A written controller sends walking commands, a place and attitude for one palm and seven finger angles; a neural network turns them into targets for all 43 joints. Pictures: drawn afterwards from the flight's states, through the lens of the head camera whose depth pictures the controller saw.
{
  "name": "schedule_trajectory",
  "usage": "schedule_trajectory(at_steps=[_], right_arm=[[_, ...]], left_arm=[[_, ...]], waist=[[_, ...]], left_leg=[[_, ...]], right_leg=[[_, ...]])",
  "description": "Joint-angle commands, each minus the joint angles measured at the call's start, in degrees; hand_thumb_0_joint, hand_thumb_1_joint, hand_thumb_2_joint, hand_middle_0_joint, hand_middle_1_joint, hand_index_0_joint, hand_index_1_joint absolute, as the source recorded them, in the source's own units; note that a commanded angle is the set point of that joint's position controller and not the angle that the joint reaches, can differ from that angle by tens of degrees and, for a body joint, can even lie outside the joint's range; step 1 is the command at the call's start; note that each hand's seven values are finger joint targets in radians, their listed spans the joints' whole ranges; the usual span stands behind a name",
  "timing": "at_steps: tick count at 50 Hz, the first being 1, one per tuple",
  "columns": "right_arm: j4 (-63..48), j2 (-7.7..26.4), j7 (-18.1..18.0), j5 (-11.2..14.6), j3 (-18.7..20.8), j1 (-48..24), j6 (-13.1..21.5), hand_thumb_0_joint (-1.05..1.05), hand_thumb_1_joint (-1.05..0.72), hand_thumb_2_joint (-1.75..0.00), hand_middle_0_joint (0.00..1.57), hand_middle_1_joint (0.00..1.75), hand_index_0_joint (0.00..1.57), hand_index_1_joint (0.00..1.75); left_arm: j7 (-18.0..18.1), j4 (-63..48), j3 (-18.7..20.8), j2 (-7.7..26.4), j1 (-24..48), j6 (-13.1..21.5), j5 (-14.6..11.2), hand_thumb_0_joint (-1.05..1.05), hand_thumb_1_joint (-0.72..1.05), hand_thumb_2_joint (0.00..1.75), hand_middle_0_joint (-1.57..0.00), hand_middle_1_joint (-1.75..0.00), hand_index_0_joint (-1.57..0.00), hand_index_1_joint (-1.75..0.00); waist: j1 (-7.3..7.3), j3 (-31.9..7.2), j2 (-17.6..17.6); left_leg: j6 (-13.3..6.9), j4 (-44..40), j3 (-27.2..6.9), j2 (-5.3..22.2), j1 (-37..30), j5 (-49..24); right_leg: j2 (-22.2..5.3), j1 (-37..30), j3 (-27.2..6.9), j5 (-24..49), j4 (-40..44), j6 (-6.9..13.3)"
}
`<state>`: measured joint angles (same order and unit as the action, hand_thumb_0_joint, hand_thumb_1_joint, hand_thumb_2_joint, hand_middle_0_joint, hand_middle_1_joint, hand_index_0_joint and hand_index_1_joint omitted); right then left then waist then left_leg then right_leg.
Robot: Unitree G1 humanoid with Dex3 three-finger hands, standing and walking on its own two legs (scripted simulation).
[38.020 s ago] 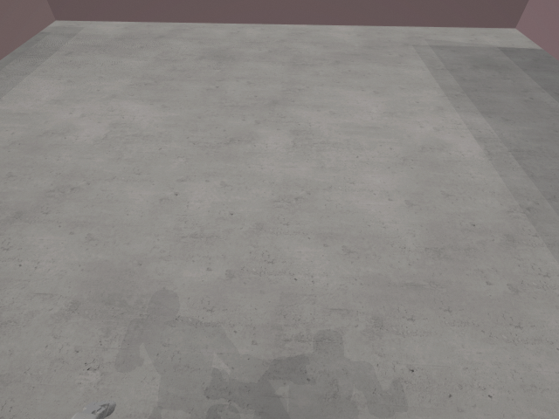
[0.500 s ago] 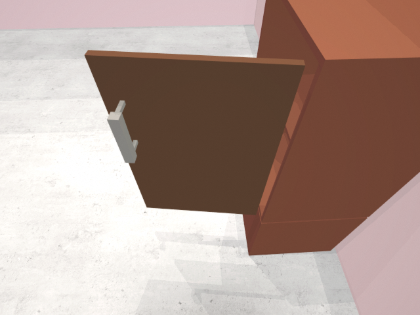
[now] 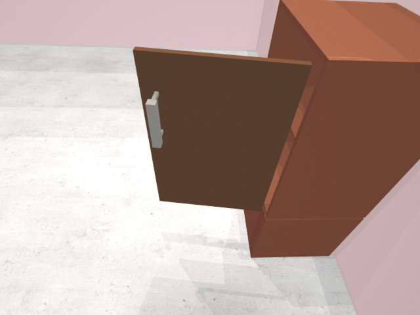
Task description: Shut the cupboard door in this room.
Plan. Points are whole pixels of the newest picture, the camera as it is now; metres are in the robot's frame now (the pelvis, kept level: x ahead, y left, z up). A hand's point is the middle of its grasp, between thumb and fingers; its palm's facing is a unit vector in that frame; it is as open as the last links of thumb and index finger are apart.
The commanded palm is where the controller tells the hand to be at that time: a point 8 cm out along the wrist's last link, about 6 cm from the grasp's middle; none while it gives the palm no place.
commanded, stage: come to a stop and stand still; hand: left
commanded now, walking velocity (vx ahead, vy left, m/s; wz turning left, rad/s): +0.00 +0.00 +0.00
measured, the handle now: (156, 120) +0.56 +0.17 +0.06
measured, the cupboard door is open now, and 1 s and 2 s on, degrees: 82 82 82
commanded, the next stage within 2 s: look again from close up in 0.66 s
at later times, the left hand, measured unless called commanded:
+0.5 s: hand out of the picture -0.01 +0.23 -0.18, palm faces +0.08 -0.98 -0.19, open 7.3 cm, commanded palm none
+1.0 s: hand out of the picture -0.08 +0.18 -0.17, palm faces +0.01 -0.99 -0.13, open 7.3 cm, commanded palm none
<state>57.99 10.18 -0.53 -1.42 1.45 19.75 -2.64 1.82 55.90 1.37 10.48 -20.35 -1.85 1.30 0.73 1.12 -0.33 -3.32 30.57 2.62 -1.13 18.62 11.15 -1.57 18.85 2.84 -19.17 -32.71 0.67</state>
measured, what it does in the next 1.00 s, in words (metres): steps on the spot: left foot, then right foot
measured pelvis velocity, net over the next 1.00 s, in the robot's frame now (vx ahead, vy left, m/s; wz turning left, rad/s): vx -0.06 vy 0.03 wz -0.02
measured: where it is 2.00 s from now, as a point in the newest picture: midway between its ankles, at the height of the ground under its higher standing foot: outside the picture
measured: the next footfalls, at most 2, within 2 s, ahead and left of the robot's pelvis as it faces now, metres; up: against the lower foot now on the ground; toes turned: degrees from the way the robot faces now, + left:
left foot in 0.30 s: -0.04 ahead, +0.11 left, +0.00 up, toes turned +3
right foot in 0.56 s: -0.04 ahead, -0.07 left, +0.00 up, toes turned +0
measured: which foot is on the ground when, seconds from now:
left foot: down 0.00-0.14, up 0.16-0.28, down 0.30-1.00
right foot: down 0.00-0.32, up 0.34-0.54, down 0.56-1.00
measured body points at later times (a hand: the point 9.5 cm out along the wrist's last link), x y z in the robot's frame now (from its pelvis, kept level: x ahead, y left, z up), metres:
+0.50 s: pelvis -0.07 +0.05 +0.00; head -0.09 +0.07 +0.45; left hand -0.02 +0.28 -0.16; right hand -0.09 -0.16 -0.16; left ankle -0.08 +0.10 -0.73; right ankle -0.05 -0.08 -0.71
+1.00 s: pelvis -0.06 +0.03 +0.01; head -0.04 +0.04 +0.46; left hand -0.08 +0.23 -0.16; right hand -0.06 -0.19 -0.15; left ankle -0.08 +0.11 -0.73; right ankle -0.08 -0.07 -0.73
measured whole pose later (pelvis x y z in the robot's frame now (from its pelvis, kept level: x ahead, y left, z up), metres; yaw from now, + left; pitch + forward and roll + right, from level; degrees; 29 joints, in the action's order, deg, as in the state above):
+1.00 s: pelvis -0.06 +0.03 +0.01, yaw -1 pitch -1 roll +0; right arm 63.7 8.3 -2.3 -0.2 -0.1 16.2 1.2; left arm 1.9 62.1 -1.1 6.5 -20.0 0.7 0.6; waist 0.2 2.5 -1.1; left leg -4.0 25.6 4.8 -2.6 9.2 15.9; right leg 2.0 9.5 -0.7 -16.2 -26.5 1.7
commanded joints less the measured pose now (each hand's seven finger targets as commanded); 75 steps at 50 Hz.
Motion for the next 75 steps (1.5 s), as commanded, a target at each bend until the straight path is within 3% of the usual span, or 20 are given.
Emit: schedule_trajectory(at_steps=[1,5,7,9,10,14,15,16,17,18,19,22,27,32,36,44,51,66,71,75], right_arm=[[-4.73,8.11,-0.36,0.11,1.40,-5.22,1.88,0.00,-0.90,-0.90,0.20,0.30,0.20,0.30],[-4.74,6.65,0.07,0.07,1.75,-5.36,0.31,0.00,-0.90,-0.90,0.20,0.30,0.20,0.30],[-3.22,3.82,0.01,0.10,2.69,1.41,-1.38,0.00,-0.90,-0.90,0.20,0.30,0.20,0.30],[-0.11,4.29,-0.10,0.07,3.69,10.90,-1.53,0.00,-0.90,-0.90,0.20,0.30,0.20,0.30],[0.82,3.61,0.15,0.05,3.57,13.91,-0.96,0.00,-0.90,-0.90,0.20,0.30,0.20,0.30],[-0.05,-0.66,0.39,0.69,1.22,8.63,1.79,0.00,-0.90,-0.90,0.20,0.30,0.20,0.30],[-0.42,0.89,-0.17,0.30,1.04,8.16,2.34,0.00,-0.90,-0.90,0.20,0.30,0.20,0.30],[-1.75,2.78,-0.93,-0.09,1.28,5.63,2.78,0.00,-0.90,-0.90,0.20,0.30,0.20,0.30],[-3.48,3.71,-1.60,-0.47,1.40,1.40,2.61,0.00,-0.90,-0.90,0.20,0.30,0.20,0.30],[-3.61,3.65,-2.13,-0.45,0.70,-2.96,3.48,0.00,-0.90,-0.90,0.20,0.30,0.20,0.30],[-3.75,3.96,-2.01,-0.19,0.54,-5.72,3.51,0.00,-0.90,-0.90,0.20,0.30,0.20,0.30],[-3.36,4.47,-1.63,-0.50,0.61,-3.83,3.78,0.00,-0.90,-0.90,0.20,0.30,0.20,0.30],[0.67,4.69,-1.89,0.10,0.54,4.00,3.77,0.00,-0.90,-0.90,0.20,0.30,0.20,0.30],[1.17,4.37,-1.80,0.35,0.28,2.64,4.51,0.00,-0.90,-0.90,0.20,0.30,0.20,0.30],[1.92,4.37,-1.81,0.46,0.11,1.71,4.41,0.00,-0.90,-0.90,0.20,0.30,0.20,0.30],[3.56,2.58,-1.61,1.05,-0.94,0.70,4.61,0.00,-0.90,-0.90,0.20,0.30,0.20,0.30],[4.89,3.02,-2.03,1.19,-1.22,-0.12,5.06,0.00,-0.90,-0.90,0.20,0.30,0.20,0.30],[6.02,3.16,-2.08,1.08,-1.45,-1.35,4.75,0.00,-0.90,-0.90,0.20,0.30,0.20,0.30],[5.92,4.26,-1.35,0.59,-1.02,-1.13,4.18,0.00,-0.90,-0.90,0.20,0.30,0.20,0.30],[5.07,3.79,-1.09,0.47,-0.81,-0.71,4.29,0.00,-0.90,-0.90,0.20,0.30,0.20,0.30]], left_arm=[[-0.08,-0.72,0.76,2.10,-7.93,0.64,0.23,0.00,0.90,0.90,-0.20,-0.30,-0.20,-0.30],[0.39,-0.34,1.36,4.14,-10.05,0.41,0.53,0.00,0.90,0.90,-0.20,-0.30,-0.20,-0.30],[0.99,-3.07,2.41,8.12,-2.24,0.81,0.32,0.00,0.90,0.90,-0.20,-0.30,-0.20,-0.30],[1.65,-6.89,3.32,8.93,11.55,1.07,0.44,0.00,0.90,0.90,-0.20,-0.30,-0.20,-0.30],[1.71,-7.60,3.39,8.72,14.69,1.36,0.59,0.00,0.90,0.90,-0.20,-0.30,-0.20,-0.30],[1.59,-4.41,2.53,5.94,1.73,0.34,0.49,0.00,0.90,0.90,-0.20,-0.30,-0.20,-0.30],[1.78,-3.99,1.98,2.59,-0.30,0.10,-0.23,0.00,0.90,0.90,-0.20,-0.30,-0.20,-0.30],[1.62,-4.00,1.66,0.38,-2.03,0.21,-0.79,0.00,0.90,0.90,-0.20,-0.30,-0.20,-0.30],[1.47,-4.26,2.02,0.96,-2.18,0.26,-0.96,0.00,0.90,0.90,-0.20,-0.30,-0.20,-0.30],[1.57,-3.54,2.34,2.60,-0.70,-0.34,-0.43,0.00,0.90,0.90,-0.20,-0.30,-0.20,-0.30],[1.64,-3.26,2.41,3.37,-0.35,-0.76,-0.43,0.00,0.90,0.90,-0.20,-0.30,-0.20,-0.30],[0.56,-3.28,0.97,1.12,2.02,0.13,-0.22,0.00,0.90,0.90,-0.20,-0.30,-0.20,-0.30],[-0.23,-1.57,0.22,0.04,1.06,1.98,-0.24,0.00,0.90,0.90,-0.20,-0.30,-0.20,-0.30],[-0.19,-0.22,-0.13,1.21,0.52,2.62,-0.44,0.00,0.90,0.90,-0.20,-0.30,-0.20,-0.30],[-0.47,0.42,-0.29,1.22,0.72,2.49,-0.29,0.00,0.90,0.90,-0.20,-0.30,-0.20,-0.30],[0.12,3.38,-1.27,1.51,-1.89,3.43,-0.62,0.00,0.90,0.90,-0.20,-0.30,-0.20,-0.30],[0.51,4.61,-1.73,1.34,-2.79,3.89,-0.82,0.00,0.90,0.90,-0.20,-0.30,-0.20,-0.30],[0.74,5.02,-1.88,1.92,-2.47,3.81,-0.96,0.00,0.90,0.90,-0.20,-0.30,-0.20,-0.30],[-0.18,4.62,-1.02,2.22,-2.68,3.09,-0.30,0.00,0.90,0.90,-0.20,-0.30,-0.20,-0.30],[-0.68,4.04,-0.36,2.59,-3.77,3.16,-0.17,0.00,0.90,0.90,-0.20,-0.30,-0.20,-0.30]], waist=[[-3.64,1.10,5.56],[-3.64,7.65,-2.26],[1.58,4.79,-15.72],[8.33,1.94,-14.87],[9.70,1.14,-12.69],[1.28,8.52,-0.45],[0.94,9.78,6.79],[-0.43,9.76,14.94],[-1.93,7.95,11.51],[-3.51,6.62,14.85],[-4.33,6.05,13.73],[-2.62,10.01,1.55],[-0.53,4.23,0.64],[-0.15,2.01,-0.97],[-0.40,5.19,3.85],[-0.24,4.27,-1.79],[-0.16,0.31,0.00],[-0.71,1.07,-0.03],[-1.13,6.42,-1.24],[-1.44,9.80,-0.91]], left_leg=[[-1.93,-17.56,-12.90,9.27,15.77,27.83],[0.80,-7.86,-8.13,2.68,17.45,28.93],[3.47,23.28,-0.44,-3.34,-2.18,12.23],[2.65,42.15,-3.77,-1.61,-9.70,10.58],[2.64,40.49,-2.51,-0.64,-11.41,10.75],[2.47,-10.34,0.62,-0.91,-5.15,12.12],[2.02,-17.45,-1.68,2.46,-1.88,7.34],[-0.65,-19.02,-12.44,11.24,3.55,4.65],[-4.34,-18.04,-13.38,14.13,8.16,-0.04],[-4.46,-17.77,-16.50,13.77,7.72,-2.22],[-6.24,-18.50,-19.77,15.33,11.85,6.24],[-7.18,-17.15,-16.86,13.81,6.73,8.56],[-4.31,-14.07,-15.99,12.18,-3.61,12.14],[-2.29,-12.65,-11.97,10.50,-5.59,4.58],[-2.45,-15.22,-12.01,10.91,-5.92,7.08],[-0.38,-10.28,-5.78,6.24,-7.11,0.70],[0.03,-8.73,-5.14,6.87,-11.69,-11.27],[0.37,-10.65,-5.30,7.29,-12.60,-12.49],[-0.71,-11.67,-6.17,6.89,-6.70,11.52],[-1.23,-10.28,-6.63,6.56,-3.04,15.30]], right_leg=[[1.43,-12.49,-0.81,-2.36,-4.37,0.62],[-2.60,-3.11,-10.00,-18.85,7.63,3.25],[-16.69,19.85,-26.11,-33.87,27.67,8.54],[-15.90,28.66,-22.09,-19.12,25.33,8.59],[-13.51,27.56,-15.30,-13.01,21.73,7.08],[-4.75,12.59,-9.43,-16.31,1.72,3.09],[0.40,9.69,-7.45,-9.89,-10.13,1.77],[3.66,9.53,-4.87,-7.80,-19.71,-0.39],[3.29,5.70,-5.09,-5.47,-26.58,-0.24],[1.92,5.83,-7.81,-2.84,-28.47,-0.91],[0.25,3.50,-10.11,-0.51,-30.68,-0.74],[-0.11,3.14,-6.27,-4.04,-16.51,0.35],[1.44,-5.92,-4.66,0.47,7.19,1.97],[-0.21,-7.22,-6.44,5.71,5.83,3.59],[-0.04,-4.42,-6.02,4.00,5.84,3.12],[-3.37,-6.74,-11.33,11.05,10.72,3.69],[-3.77,-8.97,-10.42,22.29,9.34,3.16],[-4.26,-10.17,-10.02,22.81,11.52,2.58],[-2.59,-6.38,-10.58,-2.55,12.03,3.92],[-2.69,-4.46,-12.41,-7.29,12.03,5.24]])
